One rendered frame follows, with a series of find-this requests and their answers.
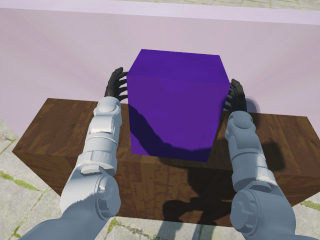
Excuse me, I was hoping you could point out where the robot right hand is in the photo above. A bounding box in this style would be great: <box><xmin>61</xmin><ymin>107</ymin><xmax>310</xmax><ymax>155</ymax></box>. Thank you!
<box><xmin>224</xmin><ymin>79</ymin><xmax>247</xmax><ymax>114</ymax></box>

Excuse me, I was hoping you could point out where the carton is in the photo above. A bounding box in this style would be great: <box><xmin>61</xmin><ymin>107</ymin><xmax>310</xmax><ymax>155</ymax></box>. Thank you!
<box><xmin>126</xmin><ymin>49</ymin><xmax>231</xmax><ymax>163</ymax></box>

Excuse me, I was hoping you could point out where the left robot forearm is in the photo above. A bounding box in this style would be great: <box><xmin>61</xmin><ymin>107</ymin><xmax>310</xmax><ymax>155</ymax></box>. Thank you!
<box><xmin>60</xmin><ymin>96</ymin><xmax>122</xmax><ymax>212</ymax></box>

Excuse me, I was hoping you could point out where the robot left hand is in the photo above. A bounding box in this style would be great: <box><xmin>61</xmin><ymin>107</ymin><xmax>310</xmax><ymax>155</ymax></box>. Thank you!
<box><xmin>104</xmin><ymin>67</ymin><xmax>128</xmax><ymax>102</ymax></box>

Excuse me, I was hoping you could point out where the right robot forearm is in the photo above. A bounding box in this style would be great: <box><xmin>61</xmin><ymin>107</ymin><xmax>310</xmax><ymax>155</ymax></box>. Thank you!
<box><xmin>224</xmin><ymin>111</ymin><xmax>296</xmax><ymax>230</ymax></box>

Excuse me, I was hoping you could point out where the robot right upper arm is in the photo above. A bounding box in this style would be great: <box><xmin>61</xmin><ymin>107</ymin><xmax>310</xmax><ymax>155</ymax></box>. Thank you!
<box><xmin>230</xmin><ymin>188</ymin><xmax>319</xmax><ymax>240</ymax></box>

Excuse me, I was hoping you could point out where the robot left upper arm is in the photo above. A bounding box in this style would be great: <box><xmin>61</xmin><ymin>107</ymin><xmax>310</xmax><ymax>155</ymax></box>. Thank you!
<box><xmin>18</xmin><ymin>174</ymin><xmax>121</xmax><ymax>240</ymax></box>

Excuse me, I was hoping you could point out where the pedestal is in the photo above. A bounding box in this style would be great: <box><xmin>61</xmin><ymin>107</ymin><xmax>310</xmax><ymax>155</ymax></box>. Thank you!
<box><xmin>12</xmin><ymin>98</ymin><xmax>320</xmax><ymax>228</ymax></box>

